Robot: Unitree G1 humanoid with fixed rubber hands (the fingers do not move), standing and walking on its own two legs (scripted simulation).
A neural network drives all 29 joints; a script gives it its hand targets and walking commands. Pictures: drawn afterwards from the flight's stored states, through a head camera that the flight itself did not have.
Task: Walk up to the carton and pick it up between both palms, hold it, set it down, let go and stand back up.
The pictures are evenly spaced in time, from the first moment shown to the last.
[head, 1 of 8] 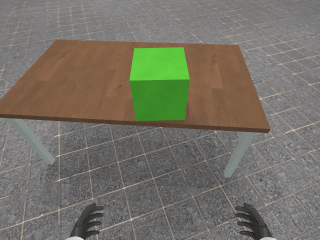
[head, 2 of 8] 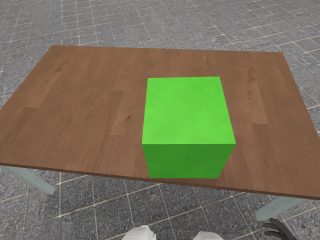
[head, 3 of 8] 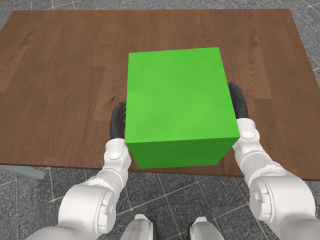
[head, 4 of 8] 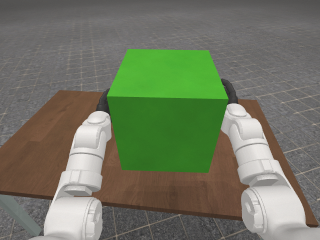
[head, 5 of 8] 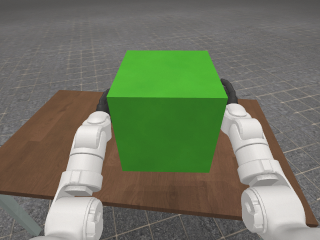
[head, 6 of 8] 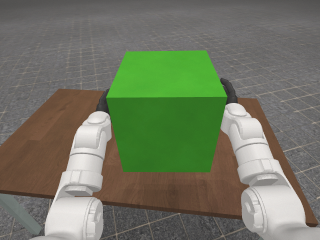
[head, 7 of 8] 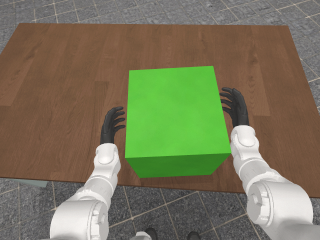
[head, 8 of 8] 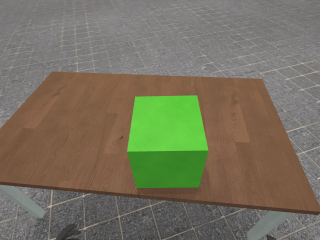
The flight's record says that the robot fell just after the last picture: no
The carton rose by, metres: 0.27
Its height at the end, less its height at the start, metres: +0.00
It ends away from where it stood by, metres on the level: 0.03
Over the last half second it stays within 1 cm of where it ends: yes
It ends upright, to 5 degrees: yes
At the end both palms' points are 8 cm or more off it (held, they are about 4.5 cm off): yes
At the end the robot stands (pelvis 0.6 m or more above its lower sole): yes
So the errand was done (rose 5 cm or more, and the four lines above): yes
